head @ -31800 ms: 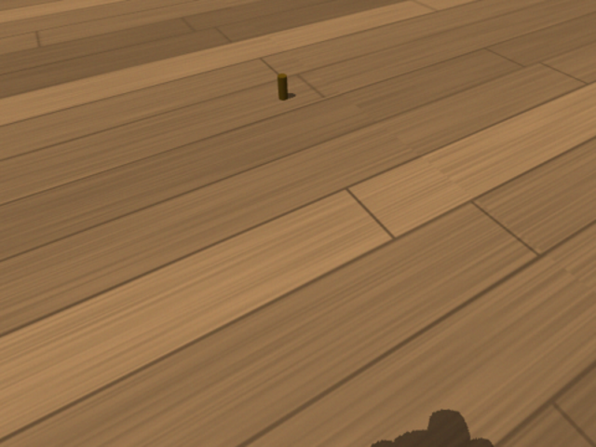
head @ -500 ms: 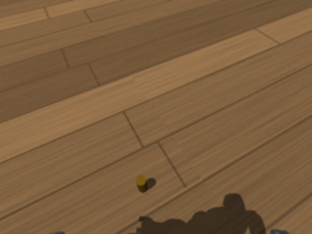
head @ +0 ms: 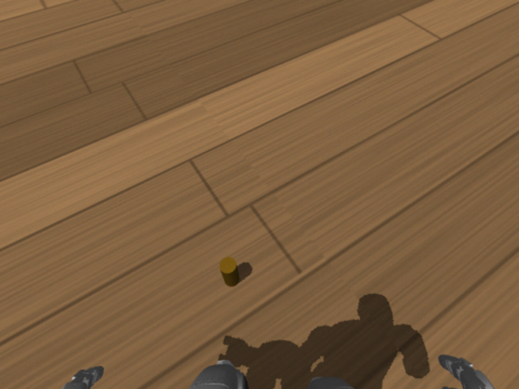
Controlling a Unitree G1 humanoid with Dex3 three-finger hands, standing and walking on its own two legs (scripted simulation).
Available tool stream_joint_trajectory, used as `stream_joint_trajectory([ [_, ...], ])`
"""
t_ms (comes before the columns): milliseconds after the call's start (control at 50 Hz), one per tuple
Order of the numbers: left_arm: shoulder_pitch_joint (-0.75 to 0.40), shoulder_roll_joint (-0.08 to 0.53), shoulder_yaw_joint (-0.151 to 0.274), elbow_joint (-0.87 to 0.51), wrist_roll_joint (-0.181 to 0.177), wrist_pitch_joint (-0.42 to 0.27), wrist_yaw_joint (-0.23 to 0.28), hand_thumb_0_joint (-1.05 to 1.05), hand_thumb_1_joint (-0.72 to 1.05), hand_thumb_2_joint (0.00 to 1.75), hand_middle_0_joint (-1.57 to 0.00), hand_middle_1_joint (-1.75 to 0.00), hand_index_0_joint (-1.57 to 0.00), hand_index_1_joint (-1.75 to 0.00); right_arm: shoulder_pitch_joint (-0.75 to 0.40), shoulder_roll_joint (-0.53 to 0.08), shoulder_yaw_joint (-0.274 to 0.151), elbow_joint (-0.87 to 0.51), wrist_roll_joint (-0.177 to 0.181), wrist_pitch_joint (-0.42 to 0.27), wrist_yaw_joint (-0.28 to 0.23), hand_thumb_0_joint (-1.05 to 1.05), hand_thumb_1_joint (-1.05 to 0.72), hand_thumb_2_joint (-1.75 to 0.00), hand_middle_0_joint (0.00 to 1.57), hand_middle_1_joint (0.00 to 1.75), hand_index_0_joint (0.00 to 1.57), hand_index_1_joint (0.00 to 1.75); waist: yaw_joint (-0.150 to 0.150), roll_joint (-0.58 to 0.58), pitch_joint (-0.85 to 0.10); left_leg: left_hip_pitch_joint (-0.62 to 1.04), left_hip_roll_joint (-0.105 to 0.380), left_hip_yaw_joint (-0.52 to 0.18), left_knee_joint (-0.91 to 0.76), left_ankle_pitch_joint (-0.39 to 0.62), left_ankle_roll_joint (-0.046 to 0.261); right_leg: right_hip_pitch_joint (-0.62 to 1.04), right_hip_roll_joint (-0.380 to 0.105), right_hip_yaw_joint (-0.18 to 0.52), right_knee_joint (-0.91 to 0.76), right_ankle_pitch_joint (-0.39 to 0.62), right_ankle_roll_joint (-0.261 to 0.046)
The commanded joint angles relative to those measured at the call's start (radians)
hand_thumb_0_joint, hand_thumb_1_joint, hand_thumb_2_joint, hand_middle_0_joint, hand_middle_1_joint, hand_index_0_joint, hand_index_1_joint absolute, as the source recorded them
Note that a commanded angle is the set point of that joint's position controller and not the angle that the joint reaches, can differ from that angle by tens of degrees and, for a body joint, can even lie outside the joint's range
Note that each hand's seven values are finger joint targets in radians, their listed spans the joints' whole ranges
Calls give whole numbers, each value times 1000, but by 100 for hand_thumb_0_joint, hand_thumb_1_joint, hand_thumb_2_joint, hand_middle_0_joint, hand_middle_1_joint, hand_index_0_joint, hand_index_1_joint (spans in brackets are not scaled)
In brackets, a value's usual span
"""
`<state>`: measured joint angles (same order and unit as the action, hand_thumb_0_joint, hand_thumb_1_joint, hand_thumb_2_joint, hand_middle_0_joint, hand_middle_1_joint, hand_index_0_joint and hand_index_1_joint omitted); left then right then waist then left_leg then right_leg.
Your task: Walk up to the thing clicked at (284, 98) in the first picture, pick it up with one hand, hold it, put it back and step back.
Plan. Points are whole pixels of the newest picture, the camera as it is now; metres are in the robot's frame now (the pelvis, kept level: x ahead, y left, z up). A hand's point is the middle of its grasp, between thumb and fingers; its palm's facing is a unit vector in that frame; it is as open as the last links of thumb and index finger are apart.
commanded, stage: step back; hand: left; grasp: from the side
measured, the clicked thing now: (230, 272) +0.51 +0.13 -0.67
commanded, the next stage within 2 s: none
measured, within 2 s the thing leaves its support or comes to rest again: neither
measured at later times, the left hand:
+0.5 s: hand out of the picture -0.01 +0.29 -0.14, palm faces +0.05 -0.93 -0.38, open 7.4 cm
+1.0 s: hand out of the picture -0.17 +0.26 -0.13, palm faces +0.05 -0.90 -0.42, open 7.4 cm
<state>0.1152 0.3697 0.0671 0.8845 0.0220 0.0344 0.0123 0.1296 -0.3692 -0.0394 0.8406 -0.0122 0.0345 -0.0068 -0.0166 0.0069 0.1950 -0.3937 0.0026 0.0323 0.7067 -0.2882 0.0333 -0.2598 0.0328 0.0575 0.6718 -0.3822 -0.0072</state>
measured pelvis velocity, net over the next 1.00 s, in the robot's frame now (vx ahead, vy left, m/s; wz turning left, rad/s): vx -0.28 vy -0.02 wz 0.08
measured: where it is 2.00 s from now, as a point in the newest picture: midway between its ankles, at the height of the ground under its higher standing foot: outside the picture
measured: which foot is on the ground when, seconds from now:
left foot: down 0.00-0.02, up 0.04-0.30, down 0.32-0.70, up 0.72-0.98, down 1.00-1.00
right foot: down 0.00-0.34, up 0.36-0.66, down 0.68-1.00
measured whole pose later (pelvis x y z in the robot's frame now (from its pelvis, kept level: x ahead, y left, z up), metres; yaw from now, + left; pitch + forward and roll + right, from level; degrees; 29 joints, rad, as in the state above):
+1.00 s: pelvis -0.28 -0.02 +0.00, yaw +4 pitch -1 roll +1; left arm 0.15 0.37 0.06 0.76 0.04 0.04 0.02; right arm 0.21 -0.40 -0.05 0.86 -0.01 0.04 -0.01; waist 0.00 0.01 0.17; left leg -0.27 -0.05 -0.05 0.69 -0.40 0.00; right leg -0.39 -0.04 -0.01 0.69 -0.28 0.00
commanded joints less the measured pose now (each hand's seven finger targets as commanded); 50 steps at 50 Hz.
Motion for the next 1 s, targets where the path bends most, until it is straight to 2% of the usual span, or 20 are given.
stream_joint_trajectory([
  [0,89,323,95,-67,3,-30,7,0,90,90,-20,-30,-20,-30,-48,-191,-57,-79,23,-7,-16,0,-90,-90,20,30,20,30,53,-244,-222,-80,-90,-83,181,-132,-8,67,-338,408,-307,365,-250],
  [20,37,350,98,-110,15,-37,8,0,90,90,-20,-30,-20,-30,-44,-209,-67,-65,12,1,-26,0,-90,-90,20,30,20,30,57,-267,-177,-71,-101,-152,412,-344,-27,-42,-452,530,-328,456,-340],
  [60,-39,251,78,-138,-4,-39,16,0,90,90,-20,-30,-20,-30,41,-218,-63,-23,22,3,-23,0,-90,-90,20,30,20,30,1,-106,-157,-90,-128,-240,525,-249,-34,-18,-325,316,-265,559,-272],
  [100,-64,235,79,-157,7,-37,20,0,90,90,-20,-30,-20,-30,69,-209,-55,-20,23,-8,-27,0,-90,-90,20,30,20,30,-3,-151,-179,-92,-134,-198,525,-211,-41,27,-271,205,-229,608,-224],
  [220,23,232,71,-173,9,-17,27,0,90,90,-20,-30,-20,-30,70,-187,-50,-45,2,-20,-20,0,-90,-90,20,30,20,30,46,-197,-245,-13,-32,-82,11,-190,-33,205,-256,161,-115,644,-186],
  [280,9,225,57,-187,-8,2,12,0,90,90,-20,-30,-20,-30,122,-204,-73,-17,-17,-34,-14,0,-90,-90,20,30,20,30,8,-120,-252,193,-14,-83,-279,150,-10,40,-181,125,-10,439,-108],
  [300,36,188,51,-196,-12,4,10,0,90,90,-20,-30,-20,-30,105,-271,-88,-31,-33,-38,-14,0,-90,-90,20,30,20,30,18,38,-259,253,161,-316,-298,262,52,-109,-86,93,88,200,-61],
  [320,6,191,55,-199,-19,1,17,0,90,90,-20,-30,-20,-30,46,-375,-103,-55,-18,-35,-2,0,-90,-90,20,30,20,30,-1,240,-246,163,344,-523,-356,379,210,-152,72,-11,268,-167,-18],
  [340,-53,216,70,-189,-3,1,27,0,90,90,-20,-30,-20,-30,62,-381,-107,-54,-28,-38,-3,0,-90,-90,20,30,20,30,-54,206,-224,74,397,-632,-379,387,289,-146,73,114,465,-297,-10],
  [400,45,197,67,-142,-25,3,22,0,90,90,-20,-30,-20,-30,-36,-272,-72,-65,-25,-40,-20,0,-90,-90,20,30,20,30,40,104,-198,147,258,-331,-287,458,199,-234,69,149,615,-158,-22],
  [540,66,183,65,-153,-7,-6,4,0,90,90,-20,-30,-20,-30,61,-272,-80,-84,-20,-33,-24,0,-90,-90,20,30,20,30,-27,167,-247,313,253,-295,-223,464,233,-190,24,45,285,-160,36],
  [640,236,174,72,-60,3,-20,-1,0,90,90,-20,-30,-20,-30,-26,-282,-81,-107,-3,-4,-18,0,-90,-90,20,30,20,30,51,183,-300,125,187,-228,-134,285,116,121,-6,-55,-235,128,-18],
  [660,218,221,84,-74,20,-26,-1,0,90,90,-20,-30,-20,-30,-5,-250,-70,-111,3,-1,-16,0,-90,-90,20,30,20,30,36,88,-273,-22,124,-211,-84,135,57,180,-64,72,-244,115,-48],
  [680,188,313,109,-99,22,-26,-3,0,90,90,-20,-30,-20,-30,-35,-197,-60,-133,14,-6,-17,0,-90,-90,20,30,20,30,46,-167,-223,-200,-59,-128,101,-129,-13,151,-272,365,-303,151,-152],
  [700,118,404,122,-136,24,-24,-2,0,90,90,-20,-30,-20,-30,-78,-217,-71,-131,5,-1,-33,0,-90,-90,20,30,20,30,94,-299,-175,-136,-103,-161,372,-331,-40,-108,-464,560,-386,151,-309],
  [720,55,363,108,-161,19,-33,5,0,90,90,-20,-30,-20,-30,-57,-248,-81,-116,6,3,-32,0,-90,-90,20,30,20,30,52,-227,-124,-97,-80,-247,508,-295,-43,-194,-458,523,-389,193,-309],
  [760,-66,263,86,-175,14,-34,12,0,90,90,-20,-30,-20,-30,61,-220,-70,-60,21,-5,-30,0,-90,-90,20,30,20,30,-31,-113,-123,-95,-130,-220,525,-193,-26,-120,-273,205,-260,416,-202],
  [900,74,233,79,-175,20,-17,28,0,90,90,-20,-30,-20,-30,58,-184,-53,-75,1,-23,-28,0,-90,-90,20,30,20,30,65,-198,-240,-77,-40,-104,54,-233,-37,238,-274,176,-118,638,-194],
  [960,43,240,66,-188,-3,1,18,0,90,90,-20,-30,-20,-30,143,-175,-63,-30,-8,-33,-22,0,-90,-90,20,30,20,30,21,-157,-286,127,-42,-13,-302,81,-20,180,-225,118,7,618,-137],
  [980,51,213,52,-198,-7,7,15,0,90,90,-20,-30,-20,-30,130,-213,-76,-36,-20,-36,-25,0,-90,-90,20,30,20,30,27,-123,-284,207,35,-143,-303,191,10,43,-192,129,27,470,-93],
])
